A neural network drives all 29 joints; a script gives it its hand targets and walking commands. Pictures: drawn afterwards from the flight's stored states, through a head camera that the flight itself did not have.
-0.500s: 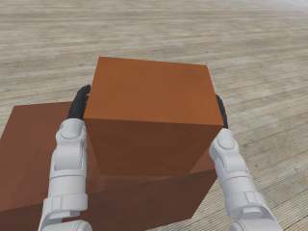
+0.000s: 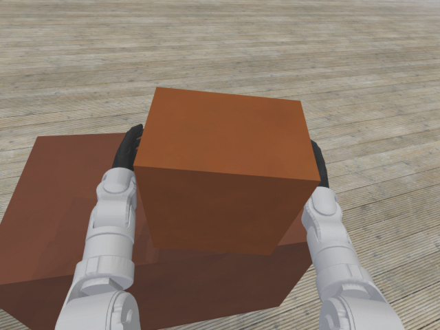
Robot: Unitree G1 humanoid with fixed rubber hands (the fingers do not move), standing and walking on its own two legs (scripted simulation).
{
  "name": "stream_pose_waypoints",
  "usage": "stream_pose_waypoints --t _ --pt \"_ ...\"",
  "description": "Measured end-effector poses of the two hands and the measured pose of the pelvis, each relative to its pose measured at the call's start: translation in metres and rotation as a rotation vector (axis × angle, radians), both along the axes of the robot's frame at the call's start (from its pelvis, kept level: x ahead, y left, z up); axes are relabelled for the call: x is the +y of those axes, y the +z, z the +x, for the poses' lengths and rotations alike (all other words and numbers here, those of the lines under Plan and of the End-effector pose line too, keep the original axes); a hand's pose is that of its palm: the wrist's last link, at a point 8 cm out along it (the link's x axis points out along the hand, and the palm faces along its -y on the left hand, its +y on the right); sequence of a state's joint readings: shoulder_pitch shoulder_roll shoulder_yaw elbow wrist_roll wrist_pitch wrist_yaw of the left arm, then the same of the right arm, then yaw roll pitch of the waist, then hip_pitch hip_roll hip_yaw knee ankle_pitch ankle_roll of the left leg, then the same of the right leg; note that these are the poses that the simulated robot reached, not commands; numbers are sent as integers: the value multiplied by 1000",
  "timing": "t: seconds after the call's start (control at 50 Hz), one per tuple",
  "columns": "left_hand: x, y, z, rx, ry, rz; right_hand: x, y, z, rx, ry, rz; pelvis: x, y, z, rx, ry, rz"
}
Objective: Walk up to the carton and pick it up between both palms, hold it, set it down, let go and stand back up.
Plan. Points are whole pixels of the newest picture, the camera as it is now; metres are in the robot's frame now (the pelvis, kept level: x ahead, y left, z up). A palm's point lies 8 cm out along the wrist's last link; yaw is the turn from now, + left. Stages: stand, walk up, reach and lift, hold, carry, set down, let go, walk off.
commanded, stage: set down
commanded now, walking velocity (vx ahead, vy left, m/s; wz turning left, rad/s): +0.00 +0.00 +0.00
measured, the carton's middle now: (220, 180) +0.39 +0.02 +0.07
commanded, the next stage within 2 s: none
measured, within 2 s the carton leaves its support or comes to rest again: rests again in 1.94 s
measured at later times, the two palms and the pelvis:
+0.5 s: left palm (126, 173) +0.38 +0.21 +0.08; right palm (303, 179) +0.40 -0.14 +0.09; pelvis +0.01 +0.00 +0.00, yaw -1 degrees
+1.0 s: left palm (128, 178) +0.40 +0.21 +0.05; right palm (296, 181) +0.42 -0.14 +0.06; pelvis +0.02 +0.00 +0.00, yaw -1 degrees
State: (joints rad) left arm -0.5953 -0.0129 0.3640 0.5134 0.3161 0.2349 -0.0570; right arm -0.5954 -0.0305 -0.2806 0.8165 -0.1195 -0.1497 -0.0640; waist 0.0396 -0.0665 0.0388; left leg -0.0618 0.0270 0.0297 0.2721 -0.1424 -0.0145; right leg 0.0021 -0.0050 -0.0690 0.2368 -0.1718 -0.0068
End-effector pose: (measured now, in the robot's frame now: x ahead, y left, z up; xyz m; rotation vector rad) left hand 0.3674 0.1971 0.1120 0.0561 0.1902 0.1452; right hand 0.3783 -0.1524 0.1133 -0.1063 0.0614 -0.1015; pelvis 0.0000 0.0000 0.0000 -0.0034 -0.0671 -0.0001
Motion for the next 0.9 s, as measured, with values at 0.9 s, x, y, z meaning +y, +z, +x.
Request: stream_pose_waypoints --t 0.9 --pt "11 -60 26 84 32 -31 12 -45 38 88 26 5 1 0 16 149 -20 1"
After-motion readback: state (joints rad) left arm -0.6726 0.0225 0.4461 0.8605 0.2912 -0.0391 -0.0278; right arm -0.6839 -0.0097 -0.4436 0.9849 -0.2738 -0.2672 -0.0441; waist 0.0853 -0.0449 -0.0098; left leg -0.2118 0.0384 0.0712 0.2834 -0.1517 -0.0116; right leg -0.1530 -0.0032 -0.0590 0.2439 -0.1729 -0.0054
